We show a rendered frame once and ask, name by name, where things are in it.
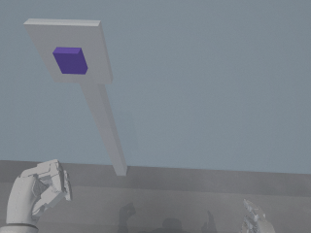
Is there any robot left forearm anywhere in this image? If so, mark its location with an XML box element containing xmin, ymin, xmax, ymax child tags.
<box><xmin>0</xmin><ymin>223</ymin><xmax>39</xmax><ymax>233</ymax></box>

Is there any robot left hand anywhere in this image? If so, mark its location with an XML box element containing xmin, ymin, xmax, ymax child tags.
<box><xmin>6</xmin><ymin>159</ymin><xmax>73</xmax><ymax>226</ymax></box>

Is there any robot right hand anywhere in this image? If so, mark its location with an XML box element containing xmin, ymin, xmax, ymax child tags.
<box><xmin>238</xmin><ymin>199</ymin><xmax>275</xmax><ymax>233</ymax></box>

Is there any button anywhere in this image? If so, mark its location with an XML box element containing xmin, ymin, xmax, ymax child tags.
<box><xmin>52</xmin><ymin>47</ymin><xmax>88</xmax><ymax>75</ymax></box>

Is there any panel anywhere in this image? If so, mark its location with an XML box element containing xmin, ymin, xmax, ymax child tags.
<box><xmin>23</xmin><ymin>18</ymin><xmax>127</xmax><ymax>177</ymax></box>

